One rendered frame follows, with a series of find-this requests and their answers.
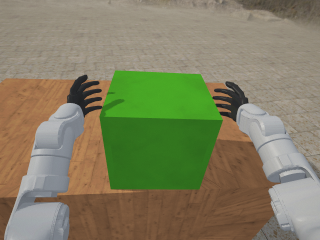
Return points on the robot left forearm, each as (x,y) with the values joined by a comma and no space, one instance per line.
(48,169)

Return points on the robot right upper arm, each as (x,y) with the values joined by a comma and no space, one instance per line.
(296,205)

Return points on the left robot hand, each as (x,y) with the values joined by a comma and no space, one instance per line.
(77,94)

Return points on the pedestal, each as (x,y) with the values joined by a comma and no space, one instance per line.
(233,202)

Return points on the right robot hand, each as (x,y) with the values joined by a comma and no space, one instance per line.
(238,99)

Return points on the robot right forearm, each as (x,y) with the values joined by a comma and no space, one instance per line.
(281,160)

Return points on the robot left upper arm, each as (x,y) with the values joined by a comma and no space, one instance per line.
(40,221)

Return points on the carton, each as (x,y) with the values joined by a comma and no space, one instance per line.
(159,130)

